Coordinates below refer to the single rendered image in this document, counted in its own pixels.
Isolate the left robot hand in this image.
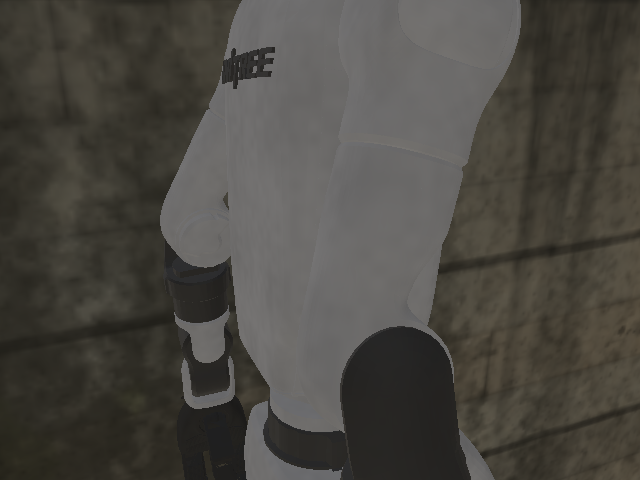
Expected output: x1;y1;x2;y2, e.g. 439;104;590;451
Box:
177;395;247;480

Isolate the right robot upper arm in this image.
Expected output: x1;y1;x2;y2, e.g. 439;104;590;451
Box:
296;0;521;433

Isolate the left robot upper arm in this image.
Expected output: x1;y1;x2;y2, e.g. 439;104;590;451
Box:
160;49;231;268

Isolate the robot right forearm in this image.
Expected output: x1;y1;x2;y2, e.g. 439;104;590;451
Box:
340;326;471;480

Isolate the humanoid robot torso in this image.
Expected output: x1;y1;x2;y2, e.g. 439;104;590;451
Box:
222;0;443;480

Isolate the robot left forearm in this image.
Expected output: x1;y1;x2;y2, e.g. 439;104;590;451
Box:
163;239;235;409

